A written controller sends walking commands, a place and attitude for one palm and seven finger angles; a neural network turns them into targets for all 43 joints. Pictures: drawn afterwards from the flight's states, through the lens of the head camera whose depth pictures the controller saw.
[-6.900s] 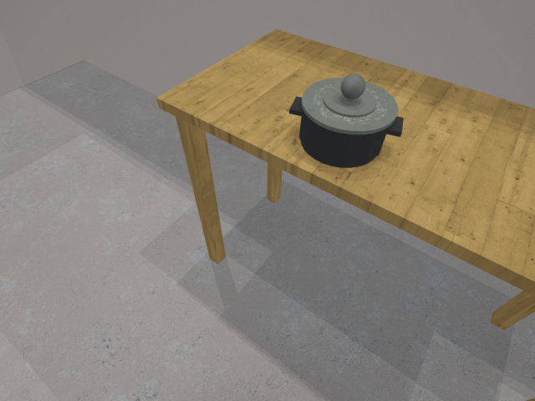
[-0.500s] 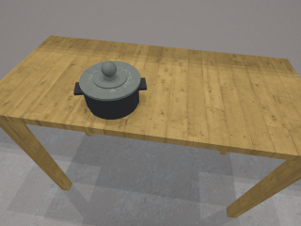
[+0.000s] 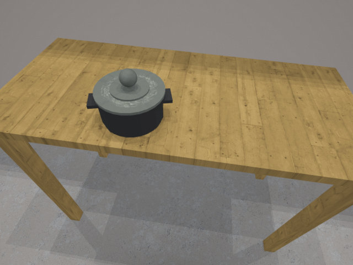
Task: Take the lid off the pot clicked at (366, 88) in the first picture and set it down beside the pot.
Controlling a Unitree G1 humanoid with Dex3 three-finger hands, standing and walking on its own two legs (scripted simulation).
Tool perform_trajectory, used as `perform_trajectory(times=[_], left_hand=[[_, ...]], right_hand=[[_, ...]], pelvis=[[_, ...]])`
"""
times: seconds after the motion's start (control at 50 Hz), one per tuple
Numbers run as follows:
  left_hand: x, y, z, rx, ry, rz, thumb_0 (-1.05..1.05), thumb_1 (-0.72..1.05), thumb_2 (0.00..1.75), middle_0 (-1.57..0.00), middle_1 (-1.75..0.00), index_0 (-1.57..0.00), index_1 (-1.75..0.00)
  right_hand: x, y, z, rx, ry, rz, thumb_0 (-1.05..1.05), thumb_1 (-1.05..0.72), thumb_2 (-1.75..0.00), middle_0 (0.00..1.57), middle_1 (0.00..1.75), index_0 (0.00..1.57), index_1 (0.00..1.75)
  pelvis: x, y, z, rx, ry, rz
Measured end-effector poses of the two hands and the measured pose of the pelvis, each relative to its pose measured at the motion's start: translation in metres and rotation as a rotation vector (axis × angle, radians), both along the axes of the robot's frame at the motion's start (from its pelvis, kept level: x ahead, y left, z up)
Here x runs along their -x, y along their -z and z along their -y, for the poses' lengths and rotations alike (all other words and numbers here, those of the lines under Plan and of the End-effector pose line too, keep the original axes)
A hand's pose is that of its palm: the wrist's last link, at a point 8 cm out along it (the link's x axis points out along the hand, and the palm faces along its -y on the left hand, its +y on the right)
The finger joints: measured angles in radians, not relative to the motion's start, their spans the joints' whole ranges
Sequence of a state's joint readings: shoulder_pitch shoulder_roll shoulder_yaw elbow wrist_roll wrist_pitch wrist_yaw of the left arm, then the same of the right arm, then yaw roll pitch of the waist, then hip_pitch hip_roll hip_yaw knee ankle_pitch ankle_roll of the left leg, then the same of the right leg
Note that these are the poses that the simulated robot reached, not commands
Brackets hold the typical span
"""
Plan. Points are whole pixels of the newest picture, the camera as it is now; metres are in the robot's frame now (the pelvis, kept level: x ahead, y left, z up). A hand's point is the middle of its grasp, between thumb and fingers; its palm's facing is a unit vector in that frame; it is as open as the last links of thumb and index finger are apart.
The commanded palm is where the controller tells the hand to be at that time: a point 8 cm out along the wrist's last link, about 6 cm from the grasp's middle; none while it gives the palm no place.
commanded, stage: look again from close up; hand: left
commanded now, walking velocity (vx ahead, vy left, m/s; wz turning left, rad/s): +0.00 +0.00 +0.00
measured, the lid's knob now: (128, 77) +0.51 +0.16 +0.15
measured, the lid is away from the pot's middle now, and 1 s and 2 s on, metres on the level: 0.00 0.00 0.00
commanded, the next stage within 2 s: lift the closed hand beside the body in 0.62 s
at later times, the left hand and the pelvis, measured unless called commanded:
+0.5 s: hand out of the picture +0.00 +0.18 -0.18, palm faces +0.03 -0.99 -0.17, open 7.4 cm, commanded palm none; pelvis +0.01 +0.01 +0.00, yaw +0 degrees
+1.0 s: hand (87, 255) +0.15 +0.20 -0.04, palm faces +0.16 -0.95 -0.26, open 5.8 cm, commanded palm +0.09 +0.25 +0.00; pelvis +0.01 +0.01 +0.00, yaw +1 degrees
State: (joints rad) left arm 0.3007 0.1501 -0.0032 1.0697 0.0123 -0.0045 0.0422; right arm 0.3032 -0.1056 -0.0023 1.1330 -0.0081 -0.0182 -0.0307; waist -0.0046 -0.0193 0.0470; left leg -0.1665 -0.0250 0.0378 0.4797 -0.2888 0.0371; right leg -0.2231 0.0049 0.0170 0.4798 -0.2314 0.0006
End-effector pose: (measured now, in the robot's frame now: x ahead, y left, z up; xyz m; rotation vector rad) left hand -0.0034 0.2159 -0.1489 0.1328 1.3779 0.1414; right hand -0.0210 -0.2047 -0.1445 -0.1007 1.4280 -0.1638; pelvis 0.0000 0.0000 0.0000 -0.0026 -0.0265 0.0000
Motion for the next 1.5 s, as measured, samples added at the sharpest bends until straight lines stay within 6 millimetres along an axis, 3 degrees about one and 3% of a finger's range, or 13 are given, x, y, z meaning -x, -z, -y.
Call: perform_trajectory(times=[0.38,0.74,0.78,0.82,0.88,0.94,1.06,1.16,1.28,1.5], left_hand=[[0.008,0.003,-0.007,0.014,-0.011,-0.034,0.01,0.91,0.9,-0.2,-0.3,-0.2,-0.3],[0.002,0.003,-0.014,0.009,-0.004,-0.031,0.0,0.91,0.9,-0.2,-0.3,-0.2,-0.3],[-0.021,-0.011,-0.022,-0.036,-0.02,0.101,0.02,0.92,0.9,-0.2,-0.3,-0.21,-0.3],[-0.054,-0.04,-0.036,-0.119,-0.02,0.3,0.03,0.95,0.89,-0.22,-0.32,-0.23,-0.32],[-0.097,-0.08,-0.039,-0.182,0.026,0.537,0.03,0.95,0.9,-0.28,-0.38,-0.28,-0.39],[-0.122,-0.106,-0.035,-0.18,0.041,0.7,0.03,0.94,0.9,-0.36,-0.48,-0.37,-0.48],[-0.12,-0.148,-0.027,-0.176,0.043,0.903,0.01,0.92,0.9,-0.58,-0.72,-0.59,-0.72],[-0.105,-0.171,-0.032,-0.241,0.004,0.957,0.01,0.9,0.9,-0.79,-0.95,-0.8,-0.95],[-0.099,-0.194,-0.036,-0.323,-0.027,0.99,0.02,0.9,0.9,-1.05,-1.22,-1.05,-1.23],[-0.117,-0.244,-0.041,-0.46,0.058,1.074,0.02,0.89,0.9,-1.26,-1.46,-1.27,-1.46]], right_hand=[[-0.017,-0.003,-0.002,0.032,-0.008,0.031,0.01,-0.91,-0.9,0.2,0.29,0.2,0.3],[-0.015,-0.003,-0.012,0.025,-0.008,0.016,0.01,-0.91,-0.9,0.2,0.29,0.2,0.3],[-0.023,-0.008,-0.007,0.038,-0.026,0.097,0.02,-0.93,-0.9,0.2,0.29,0.2,0.3],[-0.04,-0.013,0.0,0.054,-0.048,0.228,0.03,-0.94,-0.9,0.2,0.3,0.2,0.3],[-0.081,-0.022,0.009,0.052,-0.104,0.422,0.03,-0.93,-0.9,0.2,0.3,0.2,0.3],[-0.13,-0.04,0.016,0.057,-0.118,0.603,0.03,-0.92,-0.9,0.2,0.29,0.2,0.3],[-0.22,-0.101,0.017,0.072,-0.178,0.931,0.02,-0.91,-0.9,0.2,0.29,0.2,0.3],[-0.263,-0.128,0.007,0.064,-0.276,1.047,0.02,-0.91,-0.9,0.2,0.29,0.2,0.3],[-0.272,-0.114,-0.003,0.02,-0.324,0.995,0.01,-0.9,-0.9,0.2,0.29,0.2,0.3],[-0.232,-0.064,0.004,-0.027,-0.242,0.779,0.02,-0.9,-0.9,0.2,0.3,0.2,0.3]], pelvis=[[-0.004,0.0,-0.01,0.001,0.007,0.0],[-0.008,0.0,-0.018,0.009,0.004,-0.006],[-0.008,0.001,-0.019,0.007,-0.007,-0.009],[-0.01,0.001,-0.02,0.005,-0.022,-0.009],[-0.009,0.001,-0.022,0.005,-0.039,0.001],[-0.007,0.001,-0.02,0.002,-0.028,0.001],[-0.006,0.002,-0.007,0.004,-0.025,0.004],[-0.007,0.002,0.003,0.01,-0.048,-0.008],[-0.013,0.002,0.013,0.012,-0.067,-0.015],[-0.025,0.0,0.022,0.007,-0.061,-0.004]])
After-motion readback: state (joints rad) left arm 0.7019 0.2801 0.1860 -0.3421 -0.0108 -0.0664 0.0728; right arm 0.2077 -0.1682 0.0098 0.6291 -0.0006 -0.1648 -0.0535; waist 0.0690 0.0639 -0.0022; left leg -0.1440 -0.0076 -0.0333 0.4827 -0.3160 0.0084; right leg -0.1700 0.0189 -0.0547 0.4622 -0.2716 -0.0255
